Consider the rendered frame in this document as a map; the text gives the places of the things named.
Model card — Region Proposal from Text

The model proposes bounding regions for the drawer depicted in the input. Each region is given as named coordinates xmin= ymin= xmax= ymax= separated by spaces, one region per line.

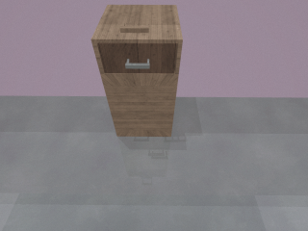
xmin=97 ymin=42 xmax=177 ymax=74

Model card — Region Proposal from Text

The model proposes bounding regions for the handle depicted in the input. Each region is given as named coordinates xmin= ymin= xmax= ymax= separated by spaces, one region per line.
xmin=119 ymin=26 xmax=149 ymax=34
xmin=125 ymin=59 xmax=150 ymax=69

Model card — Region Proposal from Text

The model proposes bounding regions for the cabinet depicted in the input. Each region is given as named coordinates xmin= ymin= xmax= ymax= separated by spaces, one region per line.
xmin=90 ymin=5 xmax=183 ymax=137

